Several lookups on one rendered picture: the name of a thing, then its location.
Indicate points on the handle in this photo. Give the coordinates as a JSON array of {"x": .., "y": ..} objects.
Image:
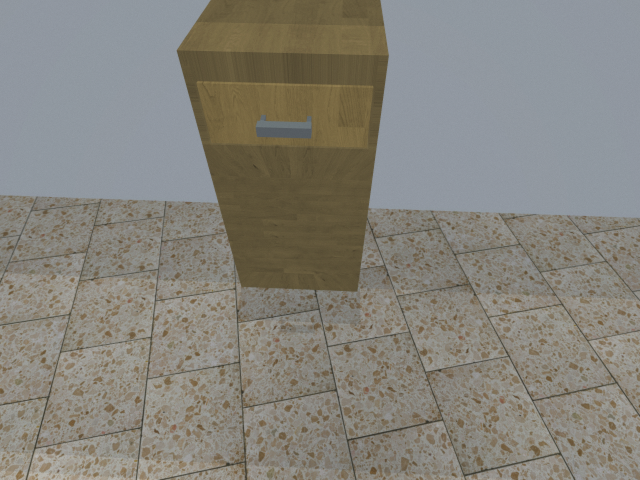
[{"x": 281, "y": 129}]

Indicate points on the cabinet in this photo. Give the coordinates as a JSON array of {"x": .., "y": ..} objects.
[{"x": 295, "y": 216}]

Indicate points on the drawer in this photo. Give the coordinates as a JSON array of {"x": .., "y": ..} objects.
[{"x": 340, "y": 113}]

